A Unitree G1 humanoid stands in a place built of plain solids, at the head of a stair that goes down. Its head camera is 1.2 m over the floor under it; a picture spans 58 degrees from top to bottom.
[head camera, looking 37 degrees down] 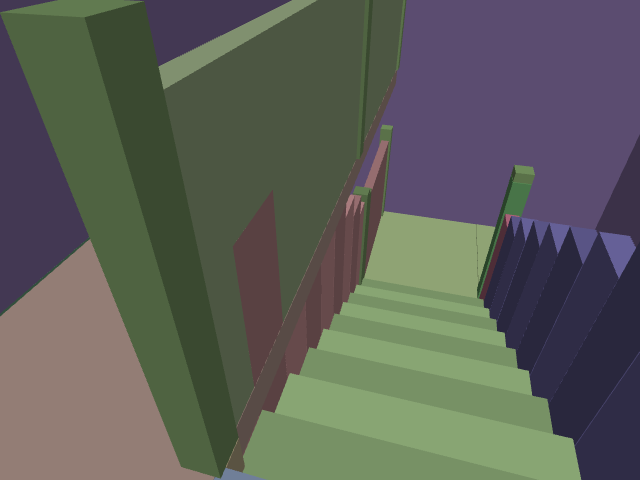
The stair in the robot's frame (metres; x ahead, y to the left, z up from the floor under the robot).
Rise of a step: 0.17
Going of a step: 0.28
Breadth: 1.09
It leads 15 degrees to the right of straight ahead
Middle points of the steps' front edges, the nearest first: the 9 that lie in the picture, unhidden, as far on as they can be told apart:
0.70 -0.33 -0.17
0.97 -0.40 -0.33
1.24 -0.47 -0.50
1.51 -0.55 -0.67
1.78 -0.62 -0.83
2.05 -0.69 -1.00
2.32 -0.76 -1.17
2.59 -0.84 -1.34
2.86 -0.91 -1.50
